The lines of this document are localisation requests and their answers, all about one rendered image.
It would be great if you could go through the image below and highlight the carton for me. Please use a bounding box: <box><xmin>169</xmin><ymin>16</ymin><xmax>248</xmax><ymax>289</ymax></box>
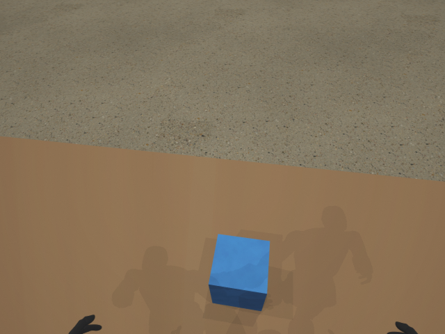
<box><xmin>209</xmin><ymin>234</ymin><xmax>270</xmax><ymax>311</ymax></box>

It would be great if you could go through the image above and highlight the robot left hand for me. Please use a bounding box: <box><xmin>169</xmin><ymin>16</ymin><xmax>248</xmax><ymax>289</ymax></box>
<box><xmin>69</xmin><ymin>315</ymin><xmax>102</xmax><ymax>334</ymax></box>

